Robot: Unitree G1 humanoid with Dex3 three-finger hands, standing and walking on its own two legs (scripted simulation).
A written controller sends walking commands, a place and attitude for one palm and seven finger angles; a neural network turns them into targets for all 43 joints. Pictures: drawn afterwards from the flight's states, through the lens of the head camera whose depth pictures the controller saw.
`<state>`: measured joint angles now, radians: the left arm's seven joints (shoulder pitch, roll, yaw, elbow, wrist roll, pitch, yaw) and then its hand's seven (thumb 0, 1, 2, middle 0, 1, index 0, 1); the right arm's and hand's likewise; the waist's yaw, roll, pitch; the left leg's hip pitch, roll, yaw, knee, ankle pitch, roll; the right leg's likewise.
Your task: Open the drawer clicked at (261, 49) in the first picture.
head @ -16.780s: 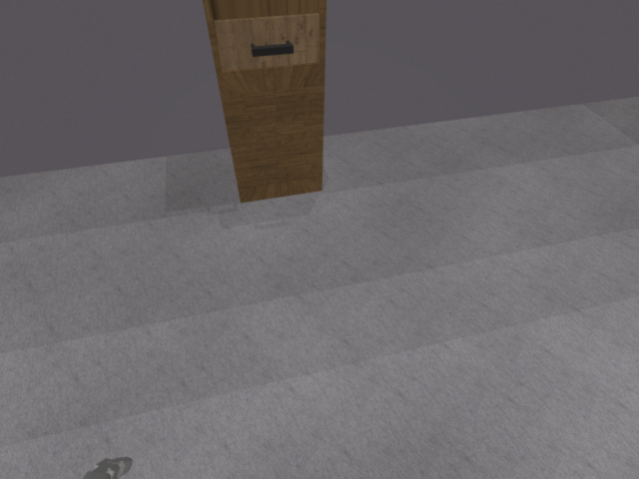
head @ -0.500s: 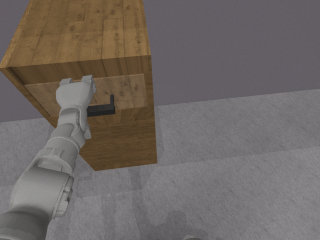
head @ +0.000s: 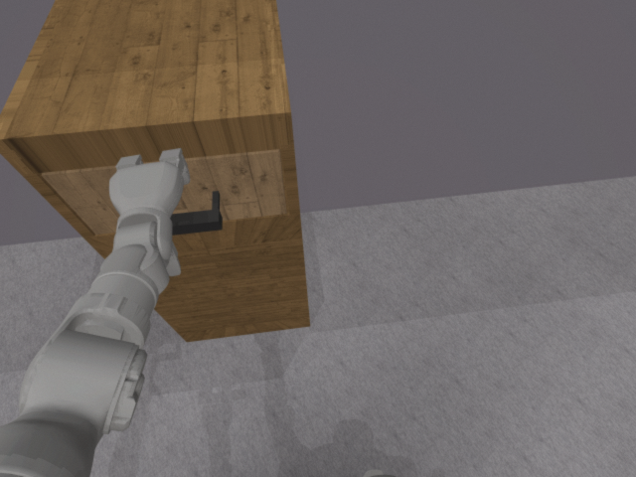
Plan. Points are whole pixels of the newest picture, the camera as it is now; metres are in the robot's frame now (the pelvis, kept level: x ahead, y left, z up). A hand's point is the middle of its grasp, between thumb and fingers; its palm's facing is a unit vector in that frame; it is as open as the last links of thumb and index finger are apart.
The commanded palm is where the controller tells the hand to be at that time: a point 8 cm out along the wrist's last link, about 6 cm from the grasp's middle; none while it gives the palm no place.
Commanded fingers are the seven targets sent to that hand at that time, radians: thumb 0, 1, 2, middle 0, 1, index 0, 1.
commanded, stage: move the hooked fingers above the handle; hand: left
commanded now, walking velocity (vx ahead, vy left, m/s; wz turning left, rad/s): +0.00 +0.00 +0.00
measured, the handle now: (177, 212) +0.52 +0.20 -0.04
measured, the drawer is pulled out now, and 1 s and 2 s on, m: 0.00 0.00 0.00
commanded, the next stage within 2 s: none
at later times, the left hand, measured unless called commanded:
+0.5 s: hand (162, 210) +0.48 +0.20 +0.02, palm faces -0.05 -0.03 -1.00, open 13.6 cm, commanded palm +0.46 +0.20 +0.07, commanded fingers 0.00 -0.50 0.30 -0.30 -1.20 -0.30 -1.20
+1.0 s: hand (169, 210) +0.48 +0.19 +0.02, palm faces -0.04 -0.03 -1.00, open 13.6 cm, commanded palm +0.46 +0.20 +0.07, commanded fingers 0.00 -0.50 0.30 -0.30 -1.20 -0.30 -1.20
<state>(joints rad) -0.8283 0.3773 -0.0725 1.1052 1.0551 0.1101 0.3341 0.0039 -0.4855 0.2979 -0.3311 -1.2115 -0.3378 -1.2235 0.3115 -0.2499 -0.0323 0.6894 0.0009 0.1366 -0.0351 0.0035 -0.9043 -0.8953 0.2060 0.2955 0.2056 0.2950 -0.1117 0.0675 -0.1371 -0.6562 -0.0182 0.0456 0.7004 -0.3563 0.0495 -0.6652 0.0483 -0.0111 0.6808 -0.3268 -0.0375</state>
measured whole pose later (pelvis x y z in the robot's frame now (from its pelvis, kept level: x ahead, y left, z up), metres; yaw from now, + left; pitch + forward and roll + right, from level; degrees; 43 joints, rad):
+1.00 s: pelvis +0.00 +0.01 +0.00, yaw +0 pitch +19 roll -1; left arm -0.83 0.35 -0.07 1.09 1.07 0.09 0.38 0.00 -0.49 0.30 -0.34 -1.21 -0.35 -1.22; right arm 0.32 -0.25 -0.04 0.71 -0.01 0.13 -0.03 0.00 -0.90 -0.90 0.21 0.30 0.21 0.30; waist -0.11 0.07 -0.14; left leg -0.68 -0.02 0.04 0.73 -0.37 0.06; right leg -0.69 0.04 -0.01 0.70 -0.34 -0.03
